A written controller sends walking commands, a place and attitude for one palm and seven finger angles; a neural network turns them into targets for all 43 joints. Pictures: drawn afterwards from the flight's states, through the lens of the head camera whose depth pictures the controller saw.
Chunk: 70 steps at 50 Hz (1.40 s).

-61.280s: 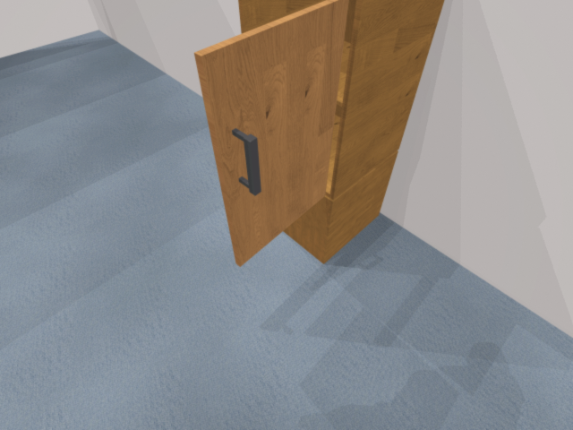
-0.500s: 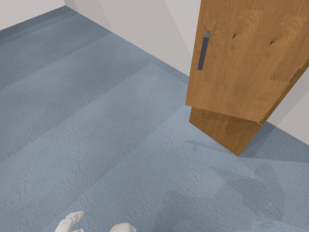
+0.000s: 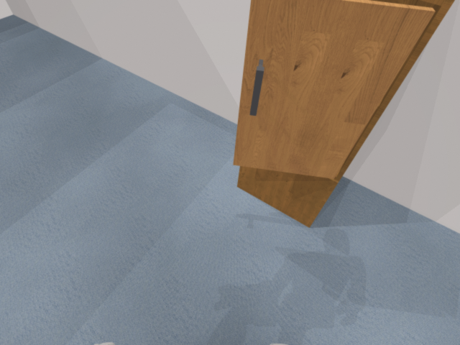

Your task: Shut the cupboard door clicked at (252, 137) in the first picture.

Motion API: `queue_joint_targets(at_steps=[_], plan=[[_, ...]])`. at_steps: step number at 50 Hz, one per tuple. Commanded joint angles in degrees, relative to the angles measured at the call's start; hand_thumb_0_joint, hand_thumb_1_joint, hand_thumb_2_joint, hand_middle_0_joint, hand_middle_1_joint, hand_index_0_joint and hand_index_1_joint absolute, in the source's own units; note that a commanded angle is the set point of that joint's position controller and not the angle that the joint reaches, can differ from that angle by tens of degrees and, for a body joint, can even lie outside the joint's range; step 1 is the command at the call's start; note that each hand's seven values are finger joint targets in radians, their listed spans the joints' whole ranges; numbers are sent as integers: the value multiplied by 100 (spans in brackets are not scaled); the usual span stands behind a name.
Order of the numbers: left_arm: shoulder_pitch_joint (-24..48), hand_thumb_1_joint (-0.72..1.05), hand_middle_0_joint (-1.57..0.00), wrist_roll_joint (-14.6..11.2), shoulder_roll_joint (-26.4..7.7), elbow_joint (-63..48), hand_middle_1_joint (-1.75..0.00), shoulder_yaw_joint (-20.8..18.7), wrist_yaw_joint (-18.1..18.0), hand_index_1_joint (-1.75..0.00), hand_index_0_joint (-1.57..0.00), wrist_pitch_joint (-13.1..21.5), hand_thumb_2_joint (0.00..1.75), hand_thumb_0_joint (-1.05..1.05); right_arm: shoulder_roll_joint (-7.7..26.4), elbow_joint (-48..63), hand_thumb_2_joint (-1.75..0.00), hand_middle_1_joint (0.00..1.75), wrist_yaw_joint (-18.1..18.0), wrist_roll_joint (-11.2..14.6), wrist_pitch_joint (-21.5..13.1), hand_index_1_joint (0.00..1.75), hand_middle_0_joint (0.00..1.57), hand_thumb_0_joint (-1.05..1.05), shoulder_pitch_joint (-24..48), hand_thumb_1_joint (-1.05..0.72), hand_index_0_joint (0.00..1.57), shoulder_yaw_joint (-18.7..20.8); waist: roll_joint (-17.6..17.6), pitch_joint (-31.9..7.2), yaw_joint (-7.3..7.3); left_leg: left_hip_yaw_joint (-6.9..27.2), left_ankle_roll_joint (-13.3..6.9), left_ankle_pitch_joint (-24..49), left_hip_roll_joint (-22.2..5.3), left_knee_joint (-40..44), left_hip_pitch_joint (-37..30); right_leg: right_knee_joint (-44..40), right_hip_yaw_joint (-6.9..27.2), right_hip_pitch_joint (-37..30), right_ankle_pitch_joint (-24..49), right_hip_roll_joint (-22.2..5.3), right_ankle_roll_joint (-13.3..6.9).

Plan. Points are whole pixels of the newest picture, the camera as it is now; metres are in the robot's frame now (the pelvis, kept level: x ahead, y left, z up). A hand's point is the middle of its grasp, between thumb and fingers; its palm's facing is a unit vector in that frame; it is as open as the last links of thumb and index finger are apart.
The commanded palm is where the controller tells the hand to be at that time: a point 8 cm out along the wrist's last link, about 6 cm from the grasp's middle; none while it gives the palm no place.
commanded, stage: take the last steps up to it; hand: left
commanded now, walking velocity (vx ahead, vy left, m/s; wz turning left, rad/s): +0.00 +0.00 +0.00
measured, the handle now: (257, 88) +0.72 -0.03 +0.02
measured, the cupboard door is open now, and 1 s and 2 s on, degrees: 26 26 26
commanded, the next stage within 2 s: come to a stop and stand still in 0.76 s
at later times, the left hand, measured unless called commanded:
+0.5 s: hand out of the picture +0.11 +0.16 -0.20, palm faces -0.10 -0.99 -0.13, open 7.4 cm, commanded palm none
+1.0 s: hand (231, 247) +0.35 +0.01 -0.17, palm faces -0.19 -0.96 -0.20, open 7.3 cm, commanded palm none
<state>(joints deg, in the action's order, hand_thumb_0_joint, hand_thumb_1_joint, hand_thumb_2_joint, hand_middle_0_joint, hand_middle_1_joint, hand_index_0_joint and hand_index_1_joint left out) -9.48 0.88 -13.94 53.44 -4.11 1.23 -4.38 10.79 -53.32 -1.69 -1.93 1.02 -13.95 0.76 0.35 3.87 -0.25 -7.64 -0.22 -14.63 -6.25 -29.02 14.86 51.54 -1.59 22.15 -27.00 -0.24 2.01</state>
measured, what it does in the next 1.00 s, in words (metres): walks ahead: right foot, then left foot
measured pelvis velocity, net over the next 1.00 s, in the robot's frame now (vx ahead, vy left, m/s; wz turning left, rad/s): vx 0.23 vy -0.14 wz -0.17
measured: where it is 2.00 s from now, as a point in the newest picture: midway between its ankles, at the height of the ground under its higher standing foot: (267, 342)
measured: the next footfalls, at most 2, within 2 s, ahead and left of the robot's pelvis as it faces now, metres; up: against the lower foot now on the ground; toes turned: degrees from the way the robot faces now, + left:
right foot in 0.12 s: +0.02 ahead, -0.14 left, +0.00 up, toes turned -4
left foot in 0.40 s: +0.14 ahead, +0.09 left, +0.00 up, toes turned +3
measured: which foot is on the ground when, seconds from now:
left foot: down 0.00-0.10, up 0.12-0.38, down 0.40-0.84, up 0.86-1.00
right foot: up 0.00-0.10, down 0.12-0.40, up 0.42-0.82, down 0.84-1.00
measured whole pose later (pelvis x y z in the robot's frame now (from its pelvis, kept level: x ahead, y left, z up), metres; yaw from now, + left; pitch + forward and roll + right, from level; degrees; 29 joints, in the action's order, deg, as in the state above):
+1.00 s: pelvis +0.23 -0.14 -0.01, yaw -10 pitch +1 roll -1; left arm -6.9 1.0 -8.5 57.9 -1.6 -1.0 1.6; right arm 11.9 -60.5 -1.7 -0.5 0.8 -16.1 2.4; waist -2.1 5.7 -2.5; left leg -3.0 1.9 -28.2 -4.7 -59.1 22.6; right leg 30.2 -6.4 18.8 -12.1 -1.0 -1.9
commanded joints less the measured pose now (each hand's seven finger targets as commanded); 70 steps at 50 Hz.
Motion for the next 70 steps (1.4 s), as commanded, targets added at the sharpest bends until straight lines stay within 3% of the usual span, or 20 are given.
queue_joint_targets(at_steps=[1, 3, 5, 7, 12, 18, 19, 20, 21, 28, 36, 40, 41, 42, 43, 48, 54, 59, 62, 70], plan=[[46, 90, -20, 10, -159, -359, -30, 7, -22, -30, -20, 187, 90, 0, 1240, 84, -90, 30, -41, 26, -53, 30, 20, 0, -361, -90, 20, 372, -1131, -658, -148, 910, -729, 2301, -1175, 590, -606, -1314, -240, -485, 380, 73, -104], [-480, 90, -20, 14, -290, -166, -30, -39, -7, -30, -20, 219, 90, 0, 1277, 86, -90, 30, -22, 60, -25, 30, 20, 0, -203, -90, 20, 406, -849, -889, 68, 656, -410, 983, -1065, 276, -287, -2554, -319, -1381, 1254, 104, -177], [-827, 90, -20, 117, -1048, -36, -30, -197, -43, -30, -20, 298, 90, 0, 728, 267, -90, 30, 40, 128, -21, 30, 20, 0, -8, -90, 20, 329, 1290, -595, 298, -269, 218, -1828, 15, -1231, 1677, -3901, 1892, -2402, 113, -1465, -871], [-924, 90, -20, 75, -1130, 4, -30, -243, -122, -30, -20, 326, 90, 0, 786, 499, -90, 30, 63, 53, 19, 30, 20, 0, 706, -90, 20, 304, 1553, 77, 464, 508, 216, -1885, 189, -3060, 2653, -4349, 2649, -1848, -320, -1860, -1549], [-391, 90, -20, 70, -666, 5, -30, -88, -136, -30, -20, 540, 90, 0, 644, 195, -90, 30, 178, 26, -88, 30, 20, 0, 258, -90, 20, 317, 758, -66, -46, 340, 318, -823, 28, -2731, 1791, -3888, 1105, -1346, 1208, -1211, -1405], [-237, 90, -20, 45, -716, 171, -30, -142, -52, -30, -20, 503, 90, 0, 631, -2, -90, 30, 89, 31, -274, 30, 20, 0, -599, -90, 20, 303, 519, -234, -436, -45, 277, 67, 308, -133, -339, -3101, 998, -556, 797, -857, -1174], [-317, 90, -20, 5, -459, 162, -30, -93, -22, -30, -20, 477, 90, 0, 915, -191, -90, 30, 33, 1, -343, 30, 20, 0, -1091, -90, 20, 348, -244, -434, -582, 424, 222, -88, 11, 473, -1387, -2113, 787, 91, 741, -499, -938], [-551, 90, -20, -38, -51, 64, -30, -9, 45, -30, -20, 459, 90, 0, 1580, -323, -90, 30, -22, -110, -392, 30, 20, 0, -1652, -90, 20, 490, -1995, -664, -718, 2667, -287, -1036, -1622, 1221, -2234, -350, 108, 1314, -83, 206, -526], [-134, 90, -20, 49, -261, -187, -30, 15, 71, -30, -20, 476, 90, 0, 1809, -325, -90, 30, -87, -78, -350, 30, 20, 0, -2006, -90, 20, 484, -1546, -528, -874, 3791, -759, -1476, -2426, 1727, -1948, 775, 253, 1650, -541, 164, -465], [-194, 90, -20, 105, -75, 85, -30, -78, 199, -30, -20, 284, 90, 0, 1005, -225, -90, 30, -124, -15, -477, 30, 20, 0, -940, -90, 20, 268, -751, 24, -126, 875, -472, 877, -1489, 1731, -857, 1388, 328, 1594, 1309, -411, -134], [530, 90, -20, 61, -47, -102, -30, 46, 181, -30, -20, 356, 90, 0, 1010, -497, -90, 30, 6, -34, -363, 30, 20, 0, -1074, -90, 20, 383, -1031, 253, -257, 85, -462, 1572, -1297, 1409, -663, -1041, -378, 631, 1676, -338, -169], [-799, 90, -20, 73, -396, 329, -30, -51, 123, -30, -20, 526, 90, 0, 1079, -516, -90, 30, 45, 37, -297, 30, 20, 0, -808, -90, 20, 422, -572, -517, 404, -287, -114, 1984, -877, -252, -398, -2256, -576, -1571, 1973, 10, -338], [-1518, 90, -20, 102, -894, 564, -30, -150, 39, -30, -20, 609, 90, 0, 770, -495, -90, 30, 111, 94, -299, 30, 20, 0, -857, -90, 20, 370, 437, -926, 698, -519, 56, 903, -408, -1619, 638, -2592, 277, -2824, 2023, -724, -580], [-1919, 90, -20, 81, -1361, 711, -30, -243, -40, -30, -20, 654, 90, 0, 255, -303, -90, 30, 108, 170, -284, 30, 20, 0, -904, -90, 20, 247, 1800, -1278, 709, -284, 157, -2328, 371, -3278, 1648, -3161, 2011, -3309, 2673, -2097, -1126], [-1640, 90, -20, 13, -1282, 614, -30, -193, -116, -30, -20, 647, 90, 0, 380, -219, -90, 30, 60, 191, -226, 30, 20, 0, -744, -90, 20, 250, 1361, -1164, 614, 423, 66, -2366, 206, -3979, 1766, -3535, 2176, -2695, 2651, -2277, -1398], [-25, 90, -20, 66, -375, 237, -30, 94, -315, -30, -20, 657, 90, 0, 132, -604, -90, 30, 6, 160, -76, 30, 20, 0, -965, -90, 20, 97, 556, -971, -196, 725, 233, -1283, 46, -2807, 668, -2968, 496, -1195, 5806, -1735, -1250], [-215, 90, -20, 65, -534, 224, -30, -41, -382, -30, -20, 493, 90, 0, 314, -271, -90, 30, 37, 158, 148, 30, 20, 0, -283, -90, 20, 224, 734, -700, 16, 649, 281, -1019, 428, -1934, 758, -2923, 811, -1279, 5845, -1925, -1477], [-2, 90, -20, 52, -622, 93, -30, -103, -397, -30, -20, 401, 90, 0, 440, -111, -90, 30, 80, 136, 155, 30, 20, 0, -244, -90, 20, 288, 673, -618, -156, 792, 192, 177, 346, -277, 13, -2436, 656, -942, 4499, -1731, -1150], [-382, 90, -20, -6, -163, -55, -30, 36, -413, -30, -20, 263, 90, 0, 1190, 116, -90, 30, 58, 39, 64, 30, 20, 0, -162, -90, 20, 369, -1402, -744, -96, 2286, -1008, 4392, -1599, 869, -432, -368, -226, -210, -667, -106, -175], [-534, 90, -20, 5, -241, 43, -30, 13, -297, -30, -20, 157, 90, 0, 888, 259, -90, 30, -112, 89, -52, 30, 20, 0, 411, -90, 20, 239, -723, -968, 46, 1589, -1091, 2973, -955, 794, -821, 682, 469, 240, -75, -54, 39]])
